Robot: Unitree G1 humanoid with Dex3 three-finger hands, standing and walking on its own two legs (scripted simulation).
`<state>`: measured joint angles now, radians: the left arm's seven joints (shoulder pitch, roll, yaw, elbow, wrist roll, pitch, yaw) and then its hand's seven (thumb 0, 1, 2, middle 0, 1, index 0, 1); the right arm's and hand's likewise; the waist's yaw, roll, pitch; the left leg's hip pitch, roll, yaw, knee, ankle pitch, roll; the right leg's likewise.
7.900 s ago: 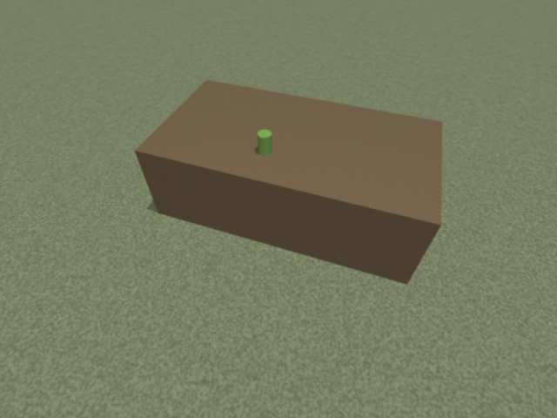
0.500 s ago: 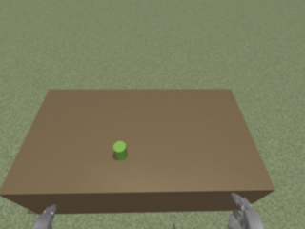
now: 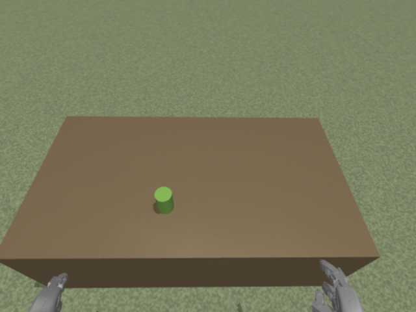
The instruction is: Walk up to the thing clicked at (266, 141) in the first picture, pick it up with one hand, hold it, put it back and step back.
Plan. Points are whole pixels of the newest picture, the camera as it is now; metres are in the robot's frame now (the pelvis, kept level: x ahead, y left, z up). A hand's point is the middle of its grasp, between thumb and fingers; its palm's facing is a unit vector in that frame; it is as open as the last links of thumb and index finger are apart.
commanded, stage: go down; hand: left
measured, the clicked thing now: (164, 200) +0.51 +0.14 -0.29
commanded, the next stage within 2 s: approach in 1.74 s
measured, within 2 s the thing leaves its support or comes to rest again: neither
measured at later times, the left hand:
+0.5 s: hand (66, 218) +0.32 +0.30 -0.02, palm faces +0.06 -0.98 -0.17, open 17.4 cm
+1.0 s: hand (63, 187) +0.39 +0.32 -0.01, palm faces +0.07 -0.99 -0.10, open 17.2 cm
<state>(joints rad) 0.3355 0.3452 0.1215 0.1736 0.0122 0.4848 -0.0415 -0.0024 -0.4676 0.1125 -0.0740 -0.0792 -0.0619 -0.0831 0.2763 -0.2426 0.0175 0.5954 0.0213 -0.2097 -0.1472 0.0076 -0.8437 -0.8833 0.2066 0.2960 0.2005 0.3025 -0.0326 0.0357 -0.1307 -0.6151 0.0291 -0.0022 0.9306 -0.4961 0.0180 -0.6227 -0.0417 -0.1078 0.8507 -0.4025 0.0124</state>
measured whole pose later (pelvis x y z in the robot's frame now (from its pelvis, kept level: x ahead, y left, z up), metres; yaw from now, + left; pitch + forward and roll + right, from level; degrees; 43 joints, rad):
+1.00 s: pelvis -0.04 -0.01 -0.03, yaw -2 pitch +19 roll -3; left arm -0.67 0.79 0.54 1.21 -0.03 -0.19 -0.49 -0.01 -0.48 0.03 -0.08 -0.02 -0.07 -0.02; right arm 0.37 -0.32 0.07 0.67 -0.03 -0.18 -0.10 0.00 -0.87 -0.89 0.21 0.30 0.20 0.30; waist -0.13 -0.02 -0.07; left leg -0.94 0.05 0.00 1.09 -0.48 0.01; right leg -0.95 -0.02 -0.09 0.99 -0.37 -0.01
